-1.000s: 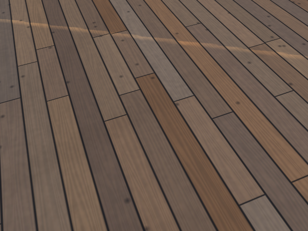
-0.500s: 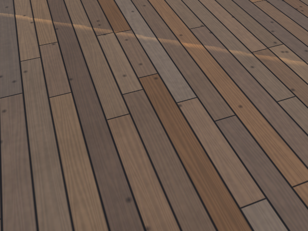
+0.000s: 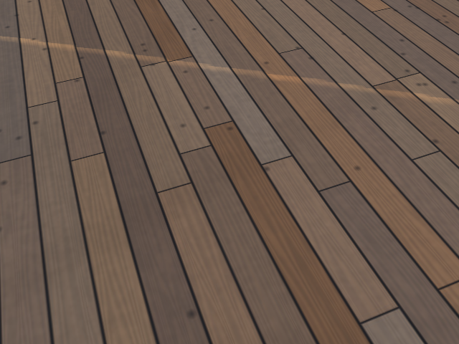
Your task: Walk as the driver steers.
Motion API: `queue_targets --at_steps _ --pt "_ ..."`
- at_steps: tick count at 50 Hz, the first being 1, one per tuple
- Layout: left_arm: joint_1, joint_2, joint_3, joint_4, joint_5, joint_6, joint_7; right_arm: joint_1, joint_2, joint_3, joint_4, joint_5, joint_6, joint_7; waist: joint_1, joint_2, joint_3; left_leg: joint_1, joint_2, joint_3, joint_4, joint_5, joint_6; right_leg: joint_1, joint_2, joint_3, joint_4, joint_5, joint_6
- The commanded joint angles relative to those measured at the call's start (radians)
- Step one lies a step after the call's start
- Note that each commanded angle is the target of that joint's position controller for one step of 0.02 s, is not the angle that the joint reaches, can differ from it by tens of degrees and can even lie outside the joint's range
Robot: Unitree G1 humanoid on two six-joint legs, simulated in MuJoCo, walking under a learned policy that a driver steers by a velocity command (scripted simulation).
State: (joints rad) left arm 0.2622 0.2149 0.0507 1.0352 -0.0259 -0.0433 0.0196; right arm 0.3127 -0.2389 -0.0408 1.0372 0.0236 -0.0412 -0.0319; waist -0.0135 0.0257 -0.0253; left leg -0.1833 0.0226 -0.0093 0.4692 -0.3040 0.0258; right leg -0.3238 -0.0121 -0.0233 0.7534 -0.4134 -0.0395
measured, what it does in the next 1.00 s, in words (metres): walks ahead: left foot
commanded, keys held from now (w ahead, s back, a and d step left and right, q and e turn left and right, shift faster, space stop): w+shift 0.96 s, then w+q+shift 0.04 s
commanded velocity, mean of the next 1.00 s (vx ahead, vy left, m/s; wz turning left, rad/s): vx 0.88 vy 0.00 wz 0.00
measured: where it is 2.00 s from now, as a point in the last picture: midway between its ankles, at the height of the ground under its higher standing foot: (189, 120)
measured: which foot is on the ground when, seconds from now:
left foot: down 0.00-0.10, up 0.12-0.54, down 0.56-1.00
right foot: down 0.00-0.58, up 0.60-1.00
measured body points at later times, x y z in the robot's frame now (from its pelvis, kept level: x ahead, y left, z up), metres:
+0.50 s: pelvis +0.25 -0.02 -0.03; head +0.28 -0.03 +0.42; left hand +0.10 +0.20 -0.15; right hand +0.53 -0.20 -0.09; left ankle +0.48 +0.13 -0.70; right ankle +0.00 -0.14 -0.74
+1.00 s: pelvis +0.70 +0.01 -0.02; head +0.72 +0.00 +0.43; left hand +0.95 +0.22 -0.08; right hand +0.63 -0.23 -0.16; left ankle +0.49 +0.12 -0.74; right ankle +0.96 -0.12 -0.70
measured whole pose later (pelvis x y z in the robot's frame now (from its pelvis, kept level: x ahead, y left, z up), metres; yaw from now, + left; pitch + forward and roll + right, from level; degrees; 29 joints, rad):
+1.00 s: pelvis +0.70 +0.01 -0.02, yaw +1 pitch +2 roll +2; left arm -0.03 0.23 0.01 0.74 -0.02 -0.12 -0.05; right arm 0.50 -0.21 -0.02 0.98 0.02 -0.11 0.00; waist -0.10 -0.02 0.01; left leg 0.24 -0.04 0.03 0.12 -0.38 0.02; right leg -0.73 -0.09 -0.01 0.54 0.20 -0.04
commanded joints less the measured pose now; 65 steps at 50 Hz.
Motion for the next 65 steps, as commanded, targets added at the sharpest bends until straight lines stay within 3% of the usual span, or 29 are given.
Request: queue_targets --at_steps 1,4,5,6,7,8,11,16,24,26,28,29,30,31,32,33,35,36,42,49,51,53,54,55,56,58,61,63,65 --pt "-0.084 0.059 0.007 -0.093 -0.014 -0.059 -0.019 -0.102 -0.159 -0.032 -0.098 0.017 -0.038 0.007 0.039 0.126 0.134 -0.083 0.294 -0.355 -0.362 -0.323 0.151 -0.133 -0.080 0.028 -0.022 -0.024 -0.045" --pt "0.153 0.078 0.032 0.021 0.001 -0.069 -0.012 -0.140 -0.163 -0.034 -0.122 0.019 -0.028 0.011 0.138 0.053 0.066 -0.288 0.112 -0.110 -0.145 -0.267 0.102 0.330 0.066 -0.150 -0.269 0.175 -0.002" --pt "0.283 0.088 0.041 0.059 -0.002 -0.069 -0.010 -0.182 -0.114 -0.019 -0.150 0.007 -0.035 0.016 0.192 -0.045 0.042 -0.431 0.072 -0.060 0.071 -0.164 0.077 0.500 -0.003 -0.036 -0.309 0.142 -0.019" --pt "0.417 0.155 0.050 0.066 0.005 -0.071 -0.007 -0.228 -0.008 0.009 -0.191 -0.015 -0.048 0.029 0.228 -0.314 -0.003 -0.608 0.010 0.035 0.514 -0.139 0.030 0.594 -0.244 0.340 -0.433 -0.063 -0.085" --pt "0.389 0.183 0.042 0.036 0.016 -0.091 -0.026 -0.206 0.018 0.015 -0.237 0.027 -0.075 0.036 0.169 -0.322 -0.009 -0.832 -0.049 -0.065 0.719 -0.154 0.056 0.612 -0.398 0.765 -0.564 -0.314 -0.236" --pt "0.294 0.162 0.030 0.020 0.021 -0.102 -0.033 -0.253 -0.020 0.015 -0.261 0.052 -0.092 0.041 0.134 -0.186 0.081 -0.995 0.040 -0.110 0.844 -0.080 0.079 0.567 -0.440 0.786 -0.592 -0.446 -0.259" --pt "0.145 0.098 -0.005 -0.035 0.028 -0.090 -0.048 -0.227 -0.062 0.007 -0.256 -0.002 -0.096 0.054 0.055 -0.084 0.100 -0.904 0.132 -0.086 0.772 0.126 0.064 0.401 -0.302 0.458 -0.588 -0.167 -0.162" --pt "0.224 0.087 -0.021 -0.017 0.024 -0.083 -0.011 -0.337 -0.044 0.005 -0.298 -0.002 -0.061 0.060 0.065 -0.094 0.182 -0.748 0.101 0.013 0.494 0.334 -0.014 0.232 -0.200 0.186 -0.712 0.147 -0.143" --pt "0.320 0.138 -0.008 -0.015 0.011 -0.061 0.007 -0.545 -0.040 0.006 -0.400 0.022 -0.080 0.117 0.066 -0.129 0.208 -0.517 0.009 0.097 0.100 0.368 0.050 0.435 -0.248 -0.005 -0.699 0.627 -0.111" --pt "0.327 0.178 0.005 -0.009 0.036 -0.046 0.006 -0.461 -0.093 -0.017 -0.405 0.025 -0.071 0.110 -0.010 -0.224 0.101 -0.363 -0.062 0.139 0.129 0.238 0.087 0.528 -0.279 -0.013 -0.507 1.172 -0.097" --pt "0.261 0.203 0.011 -0.027 0.056 -0.024 0.009 -0.030 -0.200 -0.071 -0.292 0.040 -0.047 0.083 -0.238 -0.260 -0.129 0.187 -0.067 0.106 0.164 0.173 0.147 0.318 -0.249 -0.040 -0.007 1.359 -0.058" --pt "0.302 0.084 -0.015 -0.072 0.059 -0.036 -0.001 0.157 -0.283 -0.088 -0.236 0.009 -0.039 0.065 -0.216 -0.017 -0.309 0.621 0.171 -0.281 0.172 -0.175 0.216 -0.090 -0.138 0.000 0.403 0.797 -0.040" --pt "0.372 -0.028 -0.048 -0.069 0.008 -0.089 -0.018 0.198 -0.288 -0.087 -0.210 0.000 -0.053 0.077 -0.138 0.292 -0.513 0.774 0.356 -0.857 -0.126 -0.647 0.330 -0.308 0.049 0.165 0.686 -0.003 -0.025" --pt "0.231 0.102 -0.009 -0.105 -0.036 -0.120 -0.021 0.152 -0.175 -0.060 -0.185 -0.005 -0.058 0.076 -0.160 0.237 -0.351 0.674 0.313 -0.869 -0.246 -0.612 0.261 -0.427 -0.007 0.220 0.758 0.009 -0.074" --pt "0.098 0.131 -0.002 -0.151 -0.061 -0.128 -0.018 0.105 -0.126 -0.048 -0.179 -0.020 -0.067 0.077 -0.142 0.141 -0.180 0.507 0.289 -0.669 -0.226 -0.403 0.227 -0.468 -0.047 0.177 0.770 0.043 -0.086" --pt "0.037 0.103 -0.008 -0.174 -0.042 -0.131 -0.013 0.026 -0.108 -0.041 -0.173 -0.030 -0.079 0.082 -0.087 -0.017 -0.093 0.303 0.253 -0.533 -0.239 -0.213 0.213 -0.420 -0.090 0.164 0.704 0.096 -0.088" --pt "0.084 0.058 -0.005 -0.174 -0.016 -0.096 -0.018 -0.081 -0.031 -0.017 -0.166 -0.054 -0.091 0.089 0.035 0.009 -0.024 0.034 0.183 -0.360 -0.254 -0.130 0.204 -0.303 -0.159 0.170 0.615 0.169 -0.087" --pt "0.102 0.036 -0.008 -0.172 -0.014 -0.076 -0.019 -0.097 -0.019 -0.012 -0.159 -0.041 -0.089 0.089 0.060 0.029 0.012 -0.042 0.172 -0.316 -0.287 -0.133 0.211 -0.293 -0.173 0.157 0.588 0.157 -0.077" --pt "-0.165 0.086 -0.014 -0.277 0.024 -0.061 -0.013 0.016 -0.095 -0.015 -0.131 -0.021 -0.098 0.047 0.022 -0.016 0.188 -0.158 0.125 -0.113 -0.414 0.098 0.200 -0.432 -0.181 0.066 0.192 0.490 0.011" --pt "-0.422 0.085 -0.023 -0.380 -0.002 -0.092 -0.077 0.212 -0.149 -0.018 -0.092 0.001 -0.067 0.019 -0.048 -0.015 0.209 0.206 0.187 -0.015 -0.406 0.402 0.154 -0.324 -0.058 -0.004 -0.266 0.620 -0.008" --pt "-0.316 0.152 0.006 -0.379 -0.009 -0.088 -0.075 0.201 -0.195 -0.032 -0.097 -0.021 -0.045 0.016 0.039 0.062 0.102 0.336 0.224 -0.049 -0.229 0.831 0.137 -0.202 0.004 -0.005 -0.247 0.470 -0.028" --pt "0.072 0.250 0.051 -0.298 -0.029 -0.072 -0.047 0.131 -0.210 -0.031 -0.116 -0.052 -0.020 0.020 0.258 0.131 -0.129 0.183 0.180 -0.026 0.240 0.970 0.098 0.273 -0.002 0.004 -0.164 0.332 -0.066" --pt "0.229 0.361 0.077 -0.266 0.025 -0.071 -0.034 0.282 -0.030 0.011 -0.155 -0.051 -0.038 0.034 0.184 -0.108 -0.369 -0.264 0.055 -0.024 0.695 0.566 0.056 0.787 -0.295 0.417 -0.130 0.017 -0.186" --pt "0.280 0.319 0.070 -0.244 0.025 -0.079 -0.052 0.336 0.042 0.041 -0.135 0.005 -0.068 0.044 0.161 -0.347 -0.573 -0.433 -0.052 -0.144 0.937 -0.117 0.047 0.929 -0.416 0.864 -0.383 -0.464 -0.243" --pt "0.234 0.226 0.049 -0.231 0.027 -0.084 -0.049 0.183 -0.093 0.000 -0.175 0.057 -0.080 0.033 0.186 -0.308 -0.388 -0.536 -0.004 -0.157 1.001 -0.094 0.076 0.803 -0.382 0.815 -0.494 -0.441 -0.159" --pt "0.097 0.167 0.035 -0.219 0.039 -0.092 -0.046 -0.010 -0.107 -0.008 -0.239 0.038 -0.081 0.019 0.143 -0.076 -0.114 -0.571 0.083 -0.117 0.951 0.002 0.078 0.476 -0.337 0.498 -0.498 -0.088 -0.108" --pt "-0.030 0.078 0.018 -0.192 0.047 -0.101 -0.050 0.063 -0.045 -0.023 -0.233 0.033 -0.021 0.035 0.014 -0.117 -0.005 -0.426 0.174 -0.126 0.855 0.064 0.073 0.194 -0.276 0.225 -0.558 0.094 -0.089" --pt "-0.069 0.085 0.021 -0.182 0.028 -0.097 -0.050 0.028 -0.027 -0.025 -0.253 0.031 0.015 0.035 -0.008 -0.106 0.084 -0.477 0.195 -0.105 0.835 0.079 0.067 0.117 -0.261 0.080 -0.603 0.174 -0.068" --pt "-0.075 0.118 0.029 -0.183 0.041 -0.097 -0.042 -0.020 -0.033 -0.025 -0.282 0.020 0.028 0.035 -0.020 -0.087 0.141 -0.537 0.197 -0.101 0.771 0.194 0.054 0.088 -0.241 -0.024 -0.633 0.258 -0.068"
Velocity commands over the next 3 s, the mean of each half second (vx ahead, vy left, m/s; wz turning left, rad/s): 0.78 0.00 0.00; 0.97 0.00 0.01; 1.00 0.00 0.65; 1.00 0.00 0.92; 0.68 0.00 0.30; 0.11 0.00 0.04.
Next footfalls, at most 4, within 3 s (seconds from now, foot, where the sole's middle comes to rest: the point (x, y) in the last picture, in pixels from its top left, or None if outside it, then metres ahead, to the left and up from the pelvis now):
0.56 left None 0.53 0.12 -0.78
1.06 right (271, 215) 1.01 -0.11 -0.78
1.56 left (193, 149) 1.37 0.18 -0.78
2.00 right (176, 88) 1.80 0.28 -0.78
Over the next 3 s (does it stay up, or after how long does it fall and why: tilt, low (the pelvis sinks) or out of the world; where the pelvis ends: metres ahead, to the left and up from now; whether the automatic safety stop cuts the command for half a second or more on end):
stays up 1.84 0.59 -0.01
